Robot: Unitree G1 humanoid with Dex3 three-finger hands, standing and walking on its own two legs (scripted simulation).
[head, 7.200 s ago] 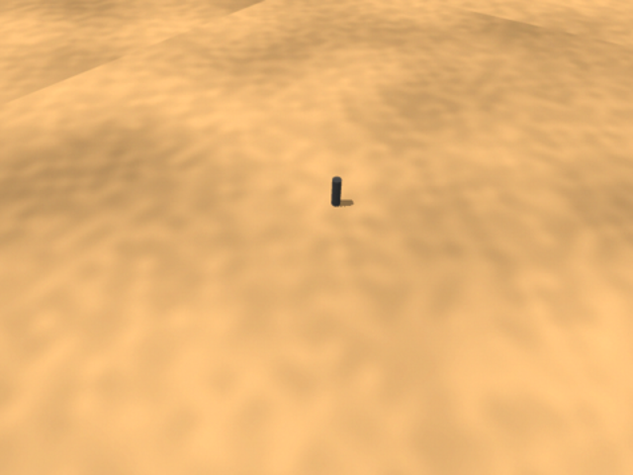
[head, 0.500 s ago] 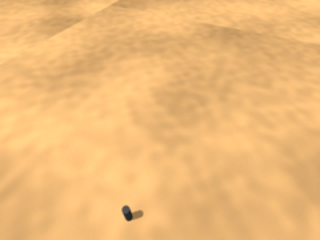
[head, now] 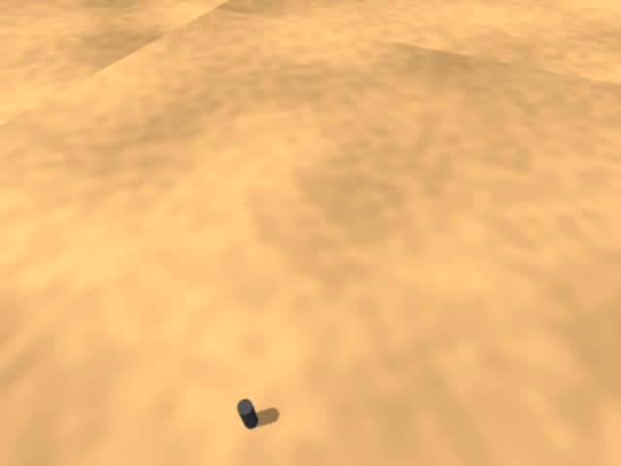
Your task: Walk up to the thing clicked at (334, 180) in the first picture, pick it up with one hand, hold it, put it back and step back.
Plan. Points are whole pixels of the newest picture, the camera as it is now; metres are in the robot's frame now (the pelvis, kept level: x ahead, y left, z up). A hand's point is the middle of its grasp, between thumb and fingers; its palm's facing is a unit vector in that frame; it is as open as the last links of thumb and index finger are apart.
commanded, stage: go down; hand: left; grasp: from the side
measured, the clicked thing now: (248, 414) +0.38 +0.21 -0.71
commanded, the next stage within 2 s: none
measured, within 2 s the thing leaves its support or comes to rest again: neither
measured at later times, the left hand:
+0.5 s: hand out of the picture +0.14 +0.27 -0.19, palm faces +0.04 -0.94 -0.33, open 14.9 cm
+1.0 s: hand out of the picture +0.13 +0.28 -0.21, palm faces +0.07 -0.94 -0.34, open 17.1 cm
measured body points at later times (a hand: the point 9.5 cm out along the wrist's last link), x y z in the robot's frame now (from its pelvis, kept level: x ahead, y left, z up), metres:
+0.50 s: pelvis -0.02 +0.00 -0.05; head +0.06 +0.01 +0.40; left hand +0.14 +0.32 -0.17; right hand +0.08 -0.26 -0.16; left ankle +0.00 +0.13 -0.75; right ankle -0.01 -0.14 -0.75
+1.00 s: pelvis -0.01 +0.00 -0.10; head +0.08 +0.02 +0.34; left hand +0.13 +0.33 -0.19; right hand +0.16 -0.25 -0.18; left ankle +0.00 +0.13 -0.75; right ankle -0.01 -0.14 -0.75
